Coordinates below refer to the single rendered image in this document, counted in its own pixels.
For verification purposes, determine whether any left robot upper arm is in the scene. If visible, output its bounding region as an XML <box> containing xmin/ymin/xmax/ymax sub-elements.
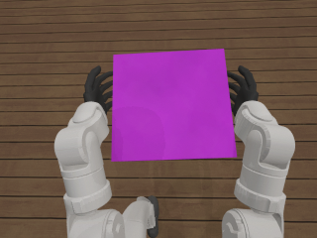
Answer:
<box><xmin>68</xmin><ymin>208</ymin><xmax>126</xmax><ymax>238</ymax></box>

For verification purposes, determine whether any right robot forearm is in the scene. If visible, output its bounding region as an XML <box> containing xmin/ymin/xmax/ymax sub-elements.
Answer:
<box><xmin>234</xmin><ymin>100</ymin><xmax>295</xmax><ymax>238</ymax></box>

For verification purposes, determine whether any robot left foot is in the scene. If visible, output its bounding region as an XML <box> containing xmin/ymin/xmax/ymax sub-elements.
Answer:
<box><xmin>147</xmin><ymin>195</ymin><xmax>159</xmax><ymax>238</ymax></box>

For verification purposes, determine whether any robot left thigh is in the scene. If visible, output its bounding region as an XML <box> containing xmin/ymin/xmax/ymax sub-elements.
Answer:
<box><xmin>122</xmin><ymin>200</ymin><xmax>155</xmax><ymax>238</ymax></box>

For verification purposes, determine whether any left robot hand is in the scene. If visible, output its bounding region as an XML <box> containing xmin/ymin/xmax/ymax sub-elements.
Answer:
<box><xmin>83</xmin><ymin>65</ymin><xmax>113</xmax><ymax>115</ymax></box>

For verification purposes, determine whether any carton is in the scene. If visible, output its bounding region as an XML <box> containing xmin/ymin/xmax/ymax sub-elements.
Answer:
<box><xmin>111</xmin><ymin>49</ymin><xmax>237</xmax><ymax>162</ymax></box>

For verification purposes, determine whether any left robot forearm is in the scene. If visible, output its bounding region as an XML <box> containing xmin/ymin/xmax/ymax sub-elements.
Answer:
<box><xmin>53</xmin><ymin>101</ymin><xmax>112</xmax><ymax>238</ymax></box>

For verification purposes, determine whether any right robot hand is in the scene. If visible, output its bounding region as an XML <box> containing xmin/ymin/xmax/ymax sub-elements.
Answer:
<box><xmin>227</xmin><ymin>65</ymin><xmax>259</xmax><ymax>117</ymax></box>

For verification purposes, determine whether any right robot upper arm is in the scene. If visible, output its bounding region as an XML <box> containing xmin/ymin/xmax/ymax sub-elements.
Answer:
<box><xmin>222</xmin><ymin>208</ymin><xmax>282</xmax><ymax>238</ymax></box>

